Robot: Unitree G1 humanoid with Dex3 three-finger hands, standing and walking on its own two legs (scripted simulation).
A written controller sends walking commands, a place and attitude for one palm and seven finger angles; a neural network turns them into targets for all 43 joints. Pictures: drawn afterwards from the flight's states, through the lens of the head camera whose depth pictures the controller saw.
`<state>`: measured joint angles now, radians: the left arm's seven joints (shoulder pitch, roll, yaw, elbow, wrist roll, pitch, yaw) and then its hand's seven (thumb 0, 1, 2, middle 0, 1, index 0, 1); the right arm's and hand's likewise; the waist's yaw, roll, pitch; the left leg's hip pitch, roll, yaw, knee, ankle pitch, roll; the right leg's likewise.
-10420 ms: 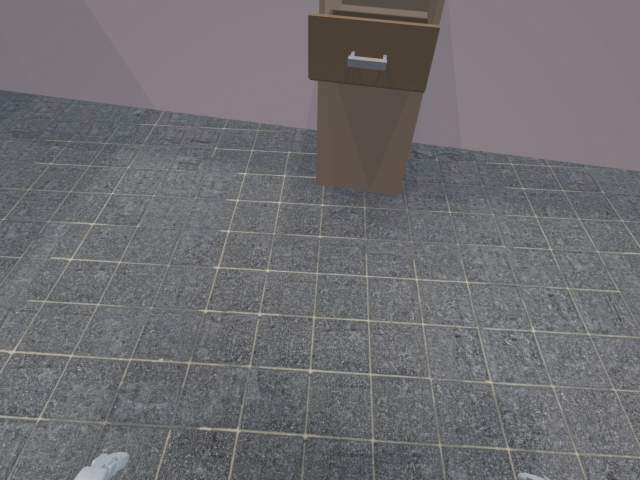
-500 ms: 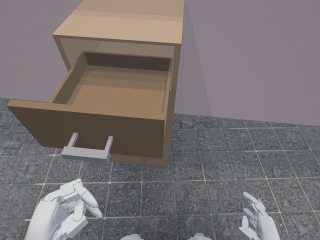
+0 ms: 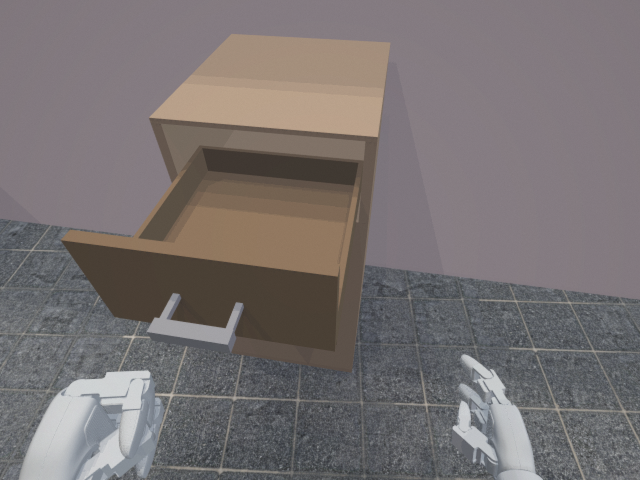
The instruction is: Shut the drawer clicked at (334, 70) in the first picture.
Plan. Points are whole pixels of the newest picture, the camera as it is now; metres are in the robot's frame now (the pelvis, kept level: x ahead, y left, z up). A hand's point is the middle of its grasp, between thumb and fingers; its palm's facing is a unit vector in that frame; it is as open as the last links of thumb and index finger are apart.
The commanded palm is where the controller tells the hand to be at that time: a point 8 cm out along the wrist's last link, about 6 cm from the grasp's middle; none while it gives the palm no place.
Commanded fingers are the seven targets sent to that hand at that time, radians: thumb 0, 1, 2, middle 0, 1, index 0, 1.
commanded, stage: raise the hand and make a fist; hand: left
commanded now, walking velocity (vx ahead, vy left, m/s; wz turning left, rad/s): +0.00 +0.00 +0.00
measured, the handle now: (198, 320) +0.30 +0.21 +0.03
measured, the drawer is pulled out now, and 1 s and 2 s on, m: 0.30 0.30 0.30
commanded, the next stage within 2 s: bring the fist close to the handle in 0.42 s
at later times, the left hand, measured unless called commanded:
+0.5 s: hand (151, 435) +0.13 +0.17 +0.13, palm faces +0.02 -0.99 -0.14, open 3.3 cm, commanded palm +0.07 +0.23 +0.13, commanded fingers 0.00 0.90 0.90 -1.40 -1.60 -1.40 -1.60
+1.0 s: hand (167, 418) +0.16 +0.18 +0.08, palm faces +0.02 -1.00 -0.09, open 3.3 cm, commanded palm +0.12 +0.23 +0.08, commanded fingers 0.00 0.90 0.90 -1.40 -1.60 -1.40 -1.60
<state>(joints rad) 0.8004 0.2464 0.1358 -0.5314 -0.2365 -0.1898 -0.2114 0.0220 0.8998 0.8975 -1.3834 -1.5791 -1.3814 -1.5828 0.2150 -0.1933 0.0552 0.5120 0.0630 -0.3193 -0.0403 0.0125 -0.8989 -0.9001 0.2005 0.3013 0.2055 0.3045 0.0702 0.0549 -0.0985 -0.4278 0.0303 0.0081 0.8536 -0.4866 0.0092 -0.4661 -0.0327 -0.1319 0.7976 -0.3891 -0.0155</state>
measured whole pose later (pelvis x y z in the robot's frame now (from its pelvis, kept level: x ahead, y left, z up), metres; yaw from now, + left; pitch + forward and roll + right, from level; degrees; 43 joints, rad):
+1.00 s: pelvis -0.01 -0.01 +0.00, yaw +0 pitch +4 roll -1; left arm 0.58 0.22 0.17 -0.23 -0.26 -0.27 -0.27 0.02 0.90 0.90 -1.40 -1.59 -1.39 -1.60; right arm 0.23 -0.24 0.02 0.61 0.04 -0.39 -0.06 0.01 -0.90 -0.90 0.20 0.30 0.20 0.30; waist 0.03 0.04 -0.05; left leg -0.45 0.03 0.01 0.82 -0.45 0.00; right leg -0.50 -0.03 -0.13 0.78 -0.35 -0.03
